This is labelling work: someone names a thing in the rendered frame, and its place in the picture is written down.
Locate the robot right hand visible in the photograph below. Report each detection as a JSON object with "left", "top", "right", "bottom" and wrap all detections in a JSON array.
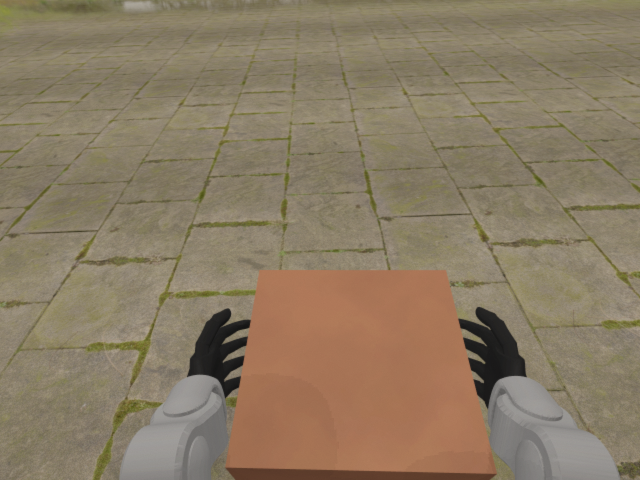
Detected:
[{"left": 458, "top": 307, "right": 527, "bottom": 409}]

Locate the robot left hand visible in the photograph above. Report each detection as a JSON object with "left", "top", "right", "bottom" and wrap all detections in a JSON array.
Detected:
[{"left": 187, "top": 308, "right": 251, "bottom": 398}]

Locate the robot left forearm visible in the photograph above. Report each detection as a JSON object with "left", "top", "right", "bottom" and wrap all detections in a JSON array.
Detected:
[{"left": 119, "top": 375, "right": 228, "bottom": 480}]

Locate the robot right forearm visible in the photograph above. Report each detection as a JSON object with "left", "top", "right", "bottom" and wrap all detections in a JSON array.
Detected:
[{"left": 488, "top": 376, "right": 621, "bottom": 480}]

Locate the carton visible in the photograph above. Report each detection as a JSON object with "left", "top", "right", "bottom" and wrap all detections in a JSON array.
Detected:
[{"left": 225, "top": 270, "right": 497, "bottom": 480}]

